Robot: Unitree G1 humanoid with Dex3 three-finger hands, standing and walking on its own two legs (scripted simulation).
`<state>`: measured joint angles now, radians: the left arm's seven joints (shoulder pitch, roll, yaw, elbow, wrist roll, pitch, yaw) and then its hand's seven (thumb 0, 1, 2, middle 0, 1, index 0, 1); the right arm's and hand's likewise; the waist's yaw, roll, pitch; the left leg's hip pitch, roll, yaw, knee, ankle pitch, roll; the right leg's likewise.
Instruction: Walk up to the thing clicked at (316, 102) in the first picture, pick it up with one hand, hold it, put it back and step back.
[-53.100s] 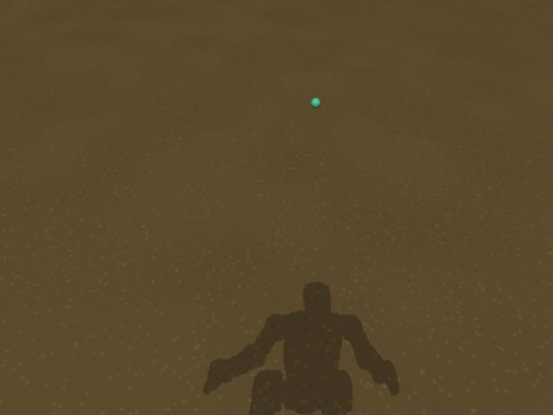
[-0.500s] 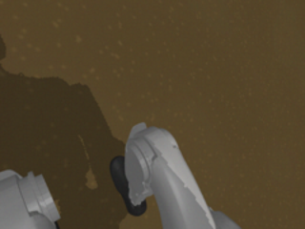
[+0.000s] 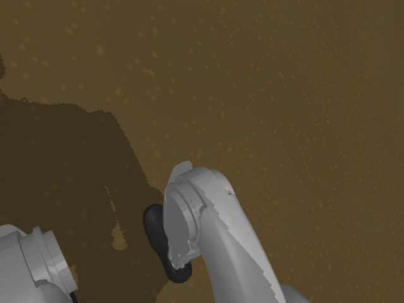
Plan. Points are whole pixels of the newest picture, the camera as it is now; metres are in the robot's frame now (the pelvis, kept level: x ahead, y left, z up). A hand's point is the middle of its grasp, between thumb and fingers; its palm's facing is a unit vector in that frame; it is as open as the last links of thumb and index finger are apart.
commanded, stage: open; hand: left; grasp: from above
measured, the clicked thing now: out of the picture +0.49 +0.36 -0.27
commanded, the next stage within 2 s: withdraw in 0.40 s
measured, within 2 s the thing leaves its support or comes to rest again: neither
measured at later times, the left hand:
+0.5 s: hand out of the picture +0.46 +0.35 -0.25, palm faces -0.43 -0.17 -0.89, open 13.9 cm
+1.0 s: hand out of the picture +0.47 +0.39 -0.10, palm faces -0.39 -0.10 -0.91, open 14.1 cm
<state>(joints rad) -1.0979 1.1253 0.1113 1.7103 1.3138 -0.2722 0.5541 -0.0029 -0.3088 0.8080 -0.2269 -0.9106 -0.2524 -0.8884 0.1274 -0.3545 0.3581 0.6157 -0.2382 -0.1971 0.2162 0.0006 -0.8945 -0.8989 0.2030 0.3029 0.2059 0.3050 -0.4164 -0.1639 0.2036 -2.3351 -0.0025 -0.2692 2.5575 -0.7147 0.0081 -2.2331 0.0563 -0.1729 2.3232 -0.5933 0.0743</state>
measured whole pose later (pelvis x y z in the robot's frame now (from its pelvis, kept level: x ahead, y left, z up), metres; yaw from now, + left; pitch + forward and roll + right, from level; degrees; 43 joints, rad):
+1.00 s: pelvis +0.01 +0.00 +0.04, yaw +5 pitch +34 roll -13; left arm -1.01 0.89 0.04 1.31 1.16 -0.08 0.22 0.00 -0.52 1.00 -0.09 -1.00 -0.09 -1.00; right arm 0.17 -0.34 0.15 0.62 -0.13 -0.07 0.22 0.00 -0.91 -0.90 0.20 0.30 0.20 0.30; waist -0.28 0.02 -0.02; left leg -2.30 -0.02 -0.17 2.41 -0.71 0.02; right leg -2.21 0.01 -0.11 2.24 -0.64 0.05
